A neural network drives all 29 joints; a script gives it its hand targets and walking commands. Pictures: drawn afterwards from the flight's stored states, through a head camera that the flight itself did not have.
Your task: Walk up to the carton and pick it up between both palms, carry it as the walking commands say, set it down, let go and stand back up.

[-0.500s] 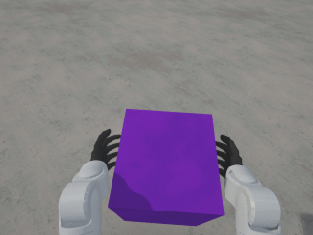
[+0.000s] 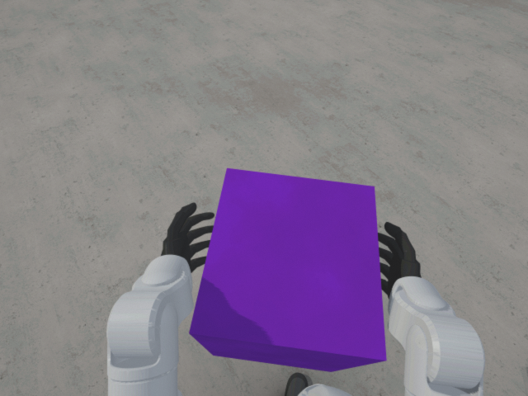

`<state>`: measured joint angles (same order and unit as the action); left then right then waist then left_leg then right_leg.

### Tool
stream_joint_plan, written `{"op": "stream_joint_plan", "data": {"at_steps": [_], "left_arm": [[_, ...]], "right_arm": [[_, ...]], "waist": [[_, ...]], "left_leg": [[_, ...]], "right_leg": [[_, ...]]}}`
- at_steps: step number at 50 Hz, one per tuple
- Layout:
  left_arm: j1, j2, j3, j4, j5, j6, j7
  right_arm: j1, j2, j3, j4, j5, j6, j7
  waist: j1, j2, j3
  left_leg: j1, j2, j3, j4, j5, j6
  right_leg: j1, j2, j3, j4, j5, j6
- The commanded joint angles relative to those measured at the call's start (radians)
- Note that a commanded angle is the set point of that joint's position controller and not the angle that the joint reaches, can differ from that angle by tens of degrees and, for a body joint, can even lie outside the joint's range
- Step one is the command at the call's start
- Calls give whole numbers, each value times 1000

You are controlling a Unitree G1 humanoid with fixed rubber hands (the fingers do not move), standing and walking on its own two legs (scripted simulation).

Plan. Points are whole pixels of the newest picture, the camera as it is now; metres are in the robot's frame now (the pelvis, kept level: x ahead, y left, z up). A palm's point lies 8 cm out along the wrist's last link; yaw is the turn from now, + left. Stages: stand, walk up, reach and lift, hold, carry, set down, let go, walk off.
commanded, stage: carry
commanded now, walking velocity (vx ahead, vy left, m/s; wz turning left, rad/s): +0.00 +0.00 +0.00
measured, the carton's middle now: (284, 280) +0.27 -0.01 +0.01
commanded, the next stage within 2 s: none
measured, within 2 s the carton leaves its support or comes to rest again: neither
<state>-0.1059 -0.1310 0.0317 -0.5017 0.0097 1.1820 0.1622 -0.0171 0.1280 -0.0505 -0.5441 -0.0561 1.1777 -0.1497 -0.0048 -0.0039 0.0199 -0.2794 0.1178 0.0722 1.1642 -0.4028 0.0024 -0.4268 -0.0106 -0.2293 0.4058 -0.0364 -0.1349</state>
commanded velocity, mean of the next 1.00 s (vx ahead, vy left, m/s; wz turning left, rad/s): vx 0.00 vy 0.00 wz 0.00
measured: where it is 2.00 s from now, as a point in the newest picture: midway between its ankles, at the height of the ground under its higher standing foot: (303, 393)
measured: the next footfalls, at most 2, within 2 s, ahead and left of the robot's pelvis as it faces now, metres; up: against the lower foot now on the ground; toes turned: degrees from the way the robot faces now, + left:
left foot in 0.28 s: +0.26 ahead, +0.05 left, +0.00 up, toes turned +7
right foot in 0.38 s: +0.23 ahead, -0.24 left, +0.00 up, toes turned -9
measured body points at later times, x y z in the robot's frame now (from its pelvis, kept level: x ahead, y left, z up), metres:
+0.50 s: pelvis +0.20 -0.09 +0.00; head +0.17 -0.09 +0.45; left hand +0.47 +0.03 +0.09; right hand +0.44 -0.26 +0.08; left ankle +0.22 +0.05 -0.73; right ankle +0.19 -0.24 -0.73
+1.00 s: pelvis +0.27 -0.08 +0.01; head +0.25 -0.08 +0.46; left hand +0.55 +0.04 +0.10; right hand +0.53 -0.25 +0.10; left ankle +0.23 +0.05 -0.72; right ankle +0.20 -0.24 -0.71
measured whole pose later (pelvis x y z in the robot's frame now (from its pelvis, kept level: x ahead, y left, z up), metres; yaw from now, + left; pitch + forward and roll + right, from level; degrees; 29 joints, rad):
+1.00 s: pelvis +0.27 -0.08 +0.01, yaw -2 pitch +4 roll -1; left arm -0.08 -0.13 0.04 -0.40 0.06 1.12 0.13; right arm -0.04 0.13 -0.04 -0.41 -0.08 1.14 -0.14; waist -0.02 0.00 -0.15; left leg -0.27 0.10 0.11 0.56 -0.31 -0.03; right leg -0.25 -0.08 -0.07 0.59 -0.28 0.04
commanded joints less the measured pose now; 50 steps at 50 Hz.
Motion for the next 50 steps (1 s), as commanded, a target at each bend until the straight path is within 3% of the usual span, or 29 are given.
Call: {"op": "stream_joint_plan", "data": {"at_steps": [1, 3, 5, 6, 7, 8, 9, 10, 11, 12, 13, 14, 15, 16, 17, 18, 19, 20, 21, 22, 24, 27, 32, 39, 41, 45, 46, 48, 50], "left_arm": [[-190, -946, -584, -85, -260, -40, -162], [-182, -906, -566, -79, -246, -43, -164], [-171, -881, -555, -56, -235, -35, -171], [-177, -871, -555, -48, -228, -28, -172], [-180, -852, -552, -41, -219, -20, -173], [-187, -828, -551, -31, -204, -10, -172], [-206, -814, -556, -32, -203, -5, -173], [-237, -807, -576, -32, -210, 1, -169], [-303, -803, -610, -104, -241, -4, -164], [-309, -807, -603, -103, -247, -7, -157], [-268, -808, -555, -51, -248, -5, -158], [-241, -838, -560, -13, -262, 4, -166], [-196, -836, -532, 71, -237, 14, -165], [-117, -796, -486, 155, -192, 40, -163], [-167, -771, -466, 166, -160, 57, -165], [-247, -768, -472, 140, -163, 50, -164], [-345, -815, -531, 47, -203, 38, -161], [-394, -833, -563, -12, -225, 36, -153], [-408, -854, -572, -10, -232, 30, -151], [-422, -879, -584, -21, -236, 21, -150], [-392, -908, -593, -15, -239, -7, -146], [-283, -933, -584, 31, -244, -35, -150], [-234, -929, -593, 25, -241, -64, -165], [-285, -903, -633, -21, -237, -75, -165], [-283, -883, -627, -8, -228, -70, -165], [-224, -833, -586, 67, -200, -53, -161], [-214, -827, -576, 79, -193, -51, -159], [-216, -826, -573, 75, -192, -51, -156], [-242, -844, -586, 39, -201, -57, -154]], "right_arm": [[-380, 911, 688, -129, 304, -38, 147], [-359, 914, 685, -82, 304, -37, 148], [-359, 912, 681, -48, 293, -35, 141], [-359, 913, 681, -30, 289, -32, 139], [-354, 907, 679, -24, 284, -26, 136], [-317, 896, 670, 6, 275, -16, 135], [-309, 885, 652, 14, 280, -13, 133], [-325, 880, 605, 50, 289, -8, 134], [-298, 848, 573, 61, 263, -3, 135], [-345, 859, 585, 22, 280, -7, 136], [-414, 887, 639, -42, 276, -9, 130], [-432, 822, 615, -84, 250, -1, 117], [-440, 788, 613, -80, 246, 15, 112], [-379, 747, 586, -8, 225, 38, 104], [-385, 742, 549, 61, 218, 54, 111], [-417, 757, 556, 67, 228, 56, 121], [-496, 793, 578, 23, 247, 44, 136], [-496, 821, 577, 43, 253, 42, 146], [-467, 839, 560, 88, 244, 36, 153], [-452, 873, 559, 108, 254, 30, 156], [-481, 903, 589, 65, 282, 5, 159], [-482, 890, 621, -20, 287, -28, 153], [-406, 882, 627, -11, 273, -65, 153], [-361, 857, 610, 25, 262, -78, 161], [-359, 839, 609, 31, 255, -75, 160], [-342, 787, 598, 54, 234, -59, 149], [-344, 781, 599, 54, 233, -56, 148], [-358, 784, 596, 54, 238, -55, 149], [-379, 809, 603, 41, 255, -61, 151]], "waist": [[16, -167, -408], [8, -186, -334], [6, -171, -268], [1, -186, -228], [-6, -237, -188], [-30, -282, -148], [-79, -74, -175], [-69, 497, -260], [-32, 409, -324], [-4, 143, -309], [17, 13, -306], [26, -6, -250], [26, -50, -177], [27, 12, -166], [22, 66, -97], [13, -74, -41], [-4, -129, -13], [-21, -113, -14], [-23, -51, -66], [-22, 28, -116], [-20, 41, -242], [-8, -100, -445], [-12, -52, -496], [-17, 93, -394], [-15, 58, -354], [-12, -68, -296], [-13, -77, -288], [-14, -11, -303], [-14, 96, -329]], "left_leg": [[-87, 8, 36, -73, 107, 17], [-85, 0, 79, -127, 158, 19], [-68, -12, 134, -247, 188, 7], [-3, -37, 206, -359, 159, -2], [89, -71, 315, -489, 98, -19], [252, -92, 400, -660, 25, -18], [317, -30, 375, -881, 118, 72], [274, 180, 47, -937, 522, 148], [275, 248, -107, -946, 626, 138], [204, 231, -50, -949, 536, 97], [134, 236, -34, -877, 500, 77], [-43, 242, -52, -910, 301, 50], [-146, 186, 3, -955, 158, 45], [-215, 156, 73, -879, -111, -3], [-261, 105, 73, -841, -182, -43], [-200, 24, 76, -684, -60, -88], [-106, 3, 56, -575, -45, -75], [-90, -13, 59, -525, -36, -65], [-59, -28, 62, -522, 29, -62], [-26, -31, 67, -539, 84, -56], [17, 4, 63, -646, 280, -54], [108, 39, 27, -594, 637, -28], [143, 21, 42, -545, 765, -5], [206, 12, 51, -534, 866, -2], [154, -8, 66, -530, 779, -8], [-21, -63, 122, -584, 453, -33], [-14, -64, 126, -613, 450, -34], [103, -36, 100, -644, 639, -24], [284, 45, 41, -567, 1013, 9]], "right_leg": [[345, -194, 173, -288, -92, 188], [324, -187, 114, -350, -35, 214], [322, -168, 44, -349, 224, 303], [286, -135, -17, -366, 404, 401], [229, -88, -106, -381, 615, 538], [111, -40, -189, -332, 902, 712], [83, 54, -222, 218, 1030, 811], [29, 10, 82, 987, 30, 567], [26, -73, 325, 954, -453, 320], [64, -96, 361, 789, -389, 204], [107, -82, 334, 600, -349, 154], [171, -107, 305, 282, -353, 138], [254, -18, 141, 97, -318, 147], [379, -6, 148, -24, -372, 144], [372, -74, 186, -100, -463, 176], [176, -225, 412, -222, -656, 154], [-2, -294, 477, -272, -689, 132], [-33, -269, 443, -250, -631, 131], [-13, -249, 390, -216, -441, 127], [30, -227, 348, -137, -154, 119], [194, -163, 227, 54, 287, 140], [333, -130, 183, 176, 425, 143], [329, -102, 169, 215, 514, 149], [168, -45, 115, 157, 255, 157], [190, -48, 118, 130, 301, 155], [339, -96, 156, 165, 568, 132], [335, -98, 151, 179, 568, 133], [241, -70, 121, 218, 404, 151], [73, -23, 71, 216, 90, 175]]}}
